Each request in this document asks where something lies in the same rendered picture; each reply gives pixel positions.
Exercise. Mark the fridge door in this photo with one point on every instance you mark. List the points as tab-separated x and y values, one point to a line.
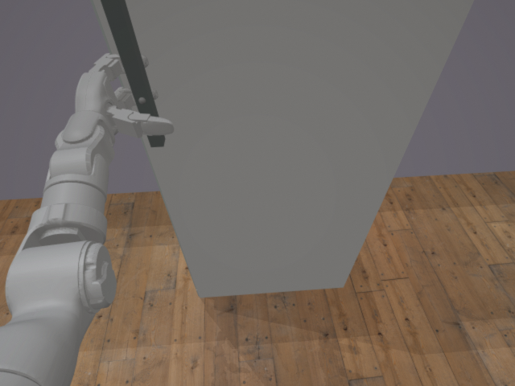
291	118

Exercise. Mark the handle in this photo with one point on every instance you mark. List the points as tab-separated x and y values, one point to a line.
122	30

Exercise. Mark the left robot forearm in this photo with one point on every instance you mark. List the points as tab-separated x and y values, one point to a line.
75	191

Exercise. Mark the left robot upper arm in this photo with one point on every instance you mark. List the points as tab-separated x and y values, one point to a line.
54	293

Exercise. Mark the left robot hand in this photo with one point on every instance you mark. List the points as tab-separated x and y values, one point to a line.
95	93

